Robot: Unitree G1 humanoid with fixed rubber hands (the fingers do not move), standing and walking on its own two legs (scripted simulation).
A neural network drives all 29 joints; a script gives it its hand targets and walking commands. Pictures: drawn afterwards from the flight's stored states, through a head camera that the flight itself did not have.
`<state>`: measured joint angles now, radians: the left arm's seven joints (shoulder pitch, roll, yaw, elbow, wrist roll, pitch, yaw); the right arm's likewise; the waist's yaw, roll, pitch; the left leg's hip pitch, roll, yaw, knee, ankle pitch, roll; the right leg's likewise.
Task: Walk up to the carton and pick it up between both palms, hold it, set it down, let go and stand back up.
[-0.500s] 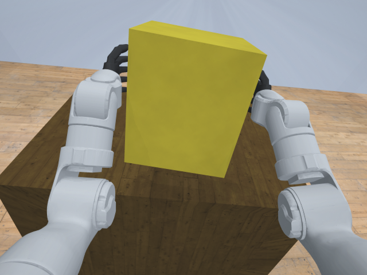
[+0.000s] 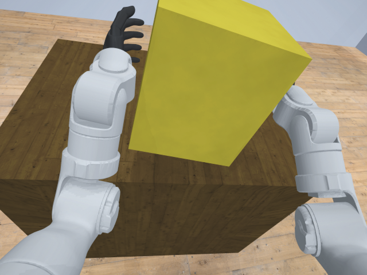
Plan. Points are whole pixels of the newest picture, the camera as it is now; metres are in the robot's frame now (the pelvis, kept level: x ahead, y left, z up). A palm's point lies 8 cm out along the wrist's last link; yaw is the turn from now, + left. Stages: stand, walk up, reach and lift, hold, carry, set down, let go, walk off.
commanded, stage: hold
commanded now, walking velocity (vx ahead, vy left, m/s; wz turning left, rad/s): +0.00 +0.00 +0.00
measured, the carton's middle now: (199, 78) +0.42 -0.01 +0.24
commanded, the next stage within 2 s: none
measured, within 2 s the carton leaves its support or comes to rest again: neither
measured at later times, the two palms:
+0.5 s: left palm (134, 57) +0.32 +0.11 +0.32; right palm (339, 59) +0.35 -0.19 +0.34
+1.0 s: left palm (115, 54) +0.34 +0.13 +0.31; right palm (307, 72) +0.36 -0.17 +0.31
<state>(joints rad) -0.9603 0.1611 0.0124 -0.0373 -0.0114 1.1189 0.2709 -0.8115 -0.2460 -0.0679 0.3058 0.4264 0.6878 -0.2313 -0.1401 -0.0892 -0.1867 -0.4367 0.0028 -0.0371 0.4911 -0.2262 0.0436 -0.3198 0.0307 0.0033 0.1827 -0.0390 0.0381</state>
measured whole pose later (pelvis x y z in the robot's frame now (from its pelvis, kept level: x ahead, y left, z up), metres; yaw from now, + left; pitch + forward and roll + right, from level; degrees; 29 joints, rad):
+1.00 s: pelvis -0.03 -0.08 +0.00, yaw +5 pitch +3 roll +0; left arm -1.08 0.19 0.32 0.63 0.16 0.85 -0.03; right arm -1.16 -0.10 -0.15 0.85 0.23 0.70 -0.33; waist -0.07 -0.04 -0.27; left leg -0.30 -0.01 -0.15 0.40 -0.16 0.02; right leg -0.29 0.04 -0.07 0.35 -0.11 -0.06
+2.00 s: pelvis -0.01 -0.03 +0.01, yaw +4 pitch -3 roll -2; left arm -0.88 0.14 0.19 0.10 0.14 1.05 0.05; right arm -0.92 -0.16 -0.04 0.44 0.38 0.75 -0.34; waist -0.10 -0.05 -0.16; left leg -0.15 -0.02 -0.10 0.41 -0.21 0.02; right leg -0.07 0.03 -0.04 0.21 -0.09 0.00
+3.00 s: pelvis +0.02 -0.05 +0.01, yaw +3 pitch -3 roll -1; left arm -0.57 -0.06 0.20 0.13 0.17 0.47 0.02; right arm -0.48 -0.05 -0.07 0.34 0.15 0.19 -0.25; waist -0.10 -0.04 0.01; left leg -0.03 0.01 -0.07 0.26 -0.18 -0.01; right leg -0.03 0.03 -0.06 0.20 -0.12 -0.02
